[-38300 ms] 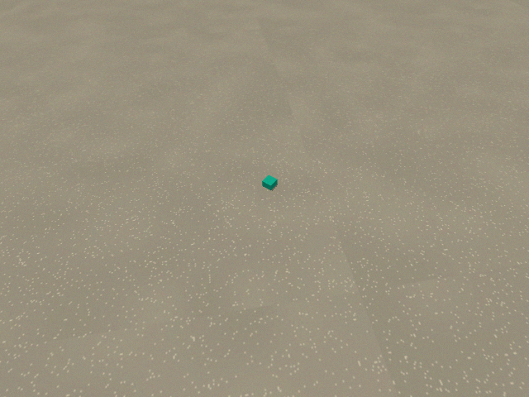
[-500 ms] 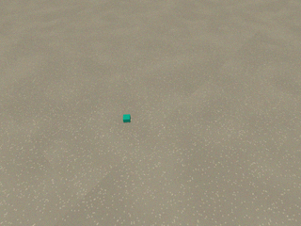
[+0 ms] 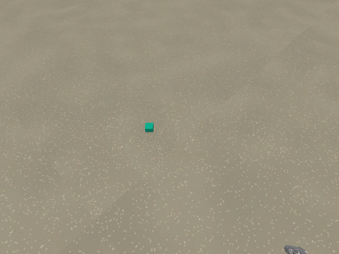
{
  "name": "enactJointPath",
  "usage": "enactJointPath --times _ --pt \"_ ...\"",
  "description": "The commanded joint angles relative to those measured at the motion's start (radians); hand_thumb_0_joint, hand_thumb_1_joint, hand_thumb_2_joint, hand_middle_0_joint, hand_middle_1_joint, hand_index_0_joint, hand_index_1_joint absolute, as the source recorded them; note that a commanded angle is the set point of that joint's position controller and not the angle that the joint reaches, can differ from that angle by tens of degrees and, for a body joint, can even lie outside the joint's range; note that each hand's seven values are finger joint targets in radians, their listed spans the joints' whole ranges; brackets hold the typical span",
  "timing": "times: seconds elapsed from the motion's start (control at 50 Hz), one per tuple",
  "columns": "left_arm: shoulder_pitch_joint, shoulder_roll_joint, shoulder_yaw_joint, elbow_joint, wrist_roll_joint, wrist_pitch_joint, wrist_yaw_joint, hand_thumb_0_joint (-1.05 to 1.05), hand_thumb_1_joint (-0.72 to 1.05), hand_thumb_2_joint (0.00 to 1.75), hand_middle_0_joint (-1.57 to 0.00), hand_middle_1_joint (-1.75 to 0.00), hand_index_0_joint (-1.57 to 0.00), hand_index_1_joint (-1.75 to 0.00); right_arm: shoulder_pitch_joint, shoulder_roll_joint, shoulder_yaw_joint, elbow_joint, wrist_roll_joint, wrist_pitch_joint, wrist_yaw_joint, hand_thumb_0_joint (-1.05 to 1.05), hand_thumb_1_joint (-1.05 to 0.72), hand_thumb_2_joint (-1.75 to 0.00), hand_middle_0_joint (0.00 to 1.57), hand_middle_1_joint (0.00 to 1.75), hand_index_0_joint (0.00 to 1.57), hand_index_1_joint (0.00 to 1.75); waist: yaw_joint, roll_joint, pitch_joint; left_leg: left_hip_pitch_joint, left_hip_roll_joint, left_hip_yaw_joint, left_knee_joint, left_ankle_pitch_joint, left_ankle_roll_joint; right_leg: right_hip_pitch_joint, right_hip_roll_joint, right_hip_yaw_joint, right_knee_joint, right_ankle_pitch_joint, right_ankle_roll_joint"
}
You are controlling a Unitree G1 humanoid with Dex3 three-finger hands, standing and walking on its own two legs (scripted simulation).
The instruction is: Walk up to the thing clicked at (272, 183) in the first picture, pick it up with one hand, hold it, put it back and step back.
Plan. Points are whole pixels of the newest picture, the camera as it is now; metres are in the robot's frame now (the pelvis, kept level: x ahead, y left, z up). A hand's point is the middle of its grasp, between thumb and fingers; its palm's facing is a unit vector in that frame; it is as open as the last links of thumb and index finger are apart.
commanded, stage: step back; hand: left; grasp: from above
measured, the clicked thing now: (149, 127) +1.05 +0.22 -0.74
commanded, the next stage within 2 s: stand in 0.14 s
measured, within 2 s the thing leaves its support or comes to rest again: neither
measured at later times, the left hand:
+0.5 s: hand out of the picture +0.10 +0.25 -0.13, palm faces -0.04 -0.94 -0.34, open 7.4 cm
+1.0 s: hand out of the picture +0.09 +0.26 -0.14, palm faces -0.05 -0.94 -0.34, open 7.4 cm
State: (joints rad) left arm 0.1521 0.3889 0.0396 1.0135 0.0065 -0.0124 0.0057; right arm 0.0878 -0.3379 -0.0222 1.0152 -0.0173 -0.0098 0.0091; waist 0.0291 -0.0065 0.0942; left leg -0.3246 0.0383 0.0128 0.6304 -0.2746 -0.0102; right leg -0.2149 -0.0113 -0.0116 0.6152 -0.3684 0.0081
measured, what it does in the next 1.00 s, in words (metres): stands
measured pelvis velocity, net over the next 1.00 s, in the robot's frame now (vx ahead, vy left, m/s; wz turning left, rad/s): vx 0.01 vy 0.00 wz -0.02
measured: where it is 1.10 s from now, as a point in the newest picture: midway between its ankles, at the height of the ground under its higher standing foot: outside the picture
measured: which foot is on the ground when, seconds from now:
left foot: down 0.00-1.00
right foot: down 0.00-1.00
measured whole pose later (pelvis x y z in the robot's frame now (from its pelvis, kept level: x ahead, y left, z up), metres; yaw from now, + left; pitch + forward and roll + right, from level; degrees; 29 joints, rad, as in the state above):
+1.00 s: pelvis +0.01 +0.00 +0.02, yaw -1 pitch -1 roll +0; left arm 0.11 0.36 0.00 1.14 0.01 -0.02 -0.01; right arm 0.09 -0.34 0.00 1.17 -0.01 -0.02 0.02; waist -0.01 0.00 0.05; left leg -0.17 0.03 0.04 0.33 -0.14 -0.01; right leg -0.07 -0.02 0.01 0.31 -0.22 0.02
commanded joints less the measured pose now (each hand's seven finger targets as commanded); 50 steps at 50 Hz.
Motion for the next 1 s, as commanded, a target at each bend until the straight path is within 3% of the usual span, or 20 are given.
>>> enactJointPath --times 0.0,0.06,0.1,0.12,0.14,0.22,0.32,0.4,0.48,0.56,0.66,0.8,0.9,0.98 --pt "-0.004 0.217 0.044 -0.03 -0.002 -0.032 0.01 0.0 0.9 0.9 -0.2 -0.3 -0.2 -0.3 -0.051 -0.229 -0.049 -0.044 0.01 -0.02 -0.022 0.0 -0.9 -0.9 0.2 0.3 0.2 0.3 -0.02 0.07 -0.176 0.118 0.101 -0.109 -0.146 0.295 0.057 0.059 -0.101 0.108 -0.118 0.351 -0.061" --pt "-0.028 0.212 0.038 -0.011 -0.001 -0.033 0.014 0.0 0.9 0.9 -0.2 -0.3 -0.2 -0.3 -0.085 -0.218 -0.048 -0.024 0.012 -0.018 -0.02 0.0 -0.9 -0.9 0.2 0.3 0.2 0.3 -0.021 0.03 -0.18 0.158 0.095 -0.081 -0.137 0.351 0.063 0.061 -0.106 0.104 -0.152 0.42 -0.052" --pt "-0.042 0.209 0.036 -0.009 0.002 -0.032 0.014 0.0 0.9 0.9 -0.2 -0.3 -0.2 -0.3 -0.1 -0.213 -0.046 -0.013 0.012 -0.016 -0.019 0.0 -0.9 -0.9 0.2 0.3 0.2 0.3 -0.023 0.012 -0.17 0.172 0.096 -0.072 -0.155 0.326 0.063 0.058 -0.108 0.106 -0.178 0.413 -0.05" --pt "-0.059 0.172 0.012 0.015 -0.007 -0.029 0.008 0.0 0.9 0.9 -0.2 -0.3 -0.2 -0.3 -0.056 -0.211 -0.034 0.008 0.015 -0.02 -0.013 0.0 -0.9 -0.9 0.2 0.3 0.2 0.3 -0.044 0.021 -0.182 0.214 0.096 -0.105 -0.213 0.291 0.057 0.056 -0.11 0.109 -0.218 0.336 -0.042" --pt "-0.068 0.165 0.008 0.015 -0.006 -0.029 0.005 0.0 0.9 0.9 -0.2 -0.3 -0.2 -0.3 -0.081 -0.213 -0.034 0.012 0.014 -0.022 -0.01 0.0 -0.9 -0.9 0.2 0.3 0.2 0.3 -0.037 0.02 -0.161 0.224 0.101 -0.108 -0.229 0.288 0.056 0.042 -0.104 0.103 -0.238 0.316 -0.035" --pt "-0.085 0.18 0.003 0.041 -0.005 -0.034 0.005 0.0 0.9 0.9 -0.2 -0.3 -0.2 -0.3 -0.091 -0.211 -0.029 0.039 0.013 -0.028 -0.008 0.0 -0.9 -0.9 0.2 0.3 0.2 0.3 -0.035 0.004 -0.154 0.259 0.103 -0.096 -0.252 0.369 0.042 0.085 -0.114 0.097 -0.28 0.385 -0.026" --pt "-0.104 0.181 0.005 0.057 -0.005 -0.034 0.004 0.0 0.9 0.9 -0.2 -0.3 -0.2 -0.3 -0.099 -0.211 -0.026 0.056 0.011 -0.032 -0.008 0.0 -0.9 -0.9 0.2 0.3 0.2 0.3 -0.03 0.019 -0.144 0.244 0.101 -0.089 -0.306 0.325 0.031 0.117 -0.118 0.096 -0.32 0.342 -0.021" --pt "-0.105 0.178 0.006 0.069 0.001 -0.031 0.002 0.0 0.9 0.9 -0.2 -0.3 -0.2 -0.3 -0.104 -0.208 -0.026 0.066 0.011 -0.03 -0.007 0.0 -0.9 -0.9 0.2 0.3 0.2 0.3 -0.028 0.011 -0.117 0.235 0.099 -0.089 -0.34 0.215 0.026 0.093 -0.118 0.097 -0.353 0.25 -0.02" --pt "-0.11 0.179 0.005 0.072 0.0 -0.033 0.002 0.0 0.9 0.9 -0.2 -0.3 -0.2 -0.3 -0.09 -0.212 -0.026 0.074 0.01 -0.033 -0.008 0.0 -0.9 -0.9 0.2 0.3 0.2 0.3 -0.032 0.012 -0.132 0.244 0.1 -0.085 -0.343 0.271 0.022 0.112 -0.123 0.098 -0.351 0.292 -0.023" --pt "-0.106 0.179 0.004 0.074 0.0 -0.03 0.0 0.0 0.9 0.9 -0.2 -0.3 -0.2 -0.3 -0.081 -0.212 -0.024 0.08 0.011 -0.033 -0.009 0.0 -0.9 -0.9 0.2 0.3 0.2 0.3 -0.031 0.011 -0.134 0.243 0.101 -0.084 -0.347 0.26 0.018 0.108 -0.123 0.096 -0.356 0.275 -0.024" --pt "-0.102 0.178 0.003 0.077 0.001 -0.026 0.0 0.0 0.9 0.9 -0.2 -0.3 -0.2 -0.3 -0.061 -0.222 -0.022 0.088 0.01 -0.027 -0.008 0.0 -0.9 -0.9 0.2 0.3 0.2 0.3 -0.039 0.02 -0.089 0.207 0.093 -0.089 -0.369 0.136 0.017 0.073 -0.114 0.096 -0.378 0.184 -0.021" --pt "-0.087 0.177 0.002 0.072 0.001 -0.028 0.0 0.0 0.9 0.9 -0.2 -0.3 -0.2 -0.3 -0.047 -0.222 -0.02 0.089 0.009 -0.03 -0.01 0.0 -0.9 -0.9 0.2 0.3 0.2 0.3 -0.038 0.009 -0.137 0.246 0.105 -0.088 -0.345 0.235 0.026 0.096 -0.123 0.097 -0.363 0.274 -0.022" --pt "-0.078 0.177 -0.002 0.072 0.001 -0.023 0.0 0.0 0.9 0.9 -0.2 -0.3 -0.2 -0.3 -0.041 -0.225 -0.019 0.091 0.009 -0.024 -0.009 0.0 -0.9 -0.9 0.2 0.3 0.2 0.3 -0.04 0.006 -0.102 0.223 0.098 -0.089 -0.36 0.156 0.021 0.062 -0.115 0.093 -0.378 0.191 -0.02" --pt "-0.072 0.177 -0.003 0.069 0.0 -0.028 0.003 0.0 0.9 0.9 -0.2 -0.3 -0.2 -0.3 -0.04 -0.226 -0.017 0.089 0.011 -0.027 -0.009 0.0 -0.9 -0.9 0.2 0.3 0.2 0.3 -0.039 0.009 -0.143 0.253 0.106 -0.082 -0.33 0.296 0.027 0.101 -0.124 0.092 -0.358 0.317 -0.019"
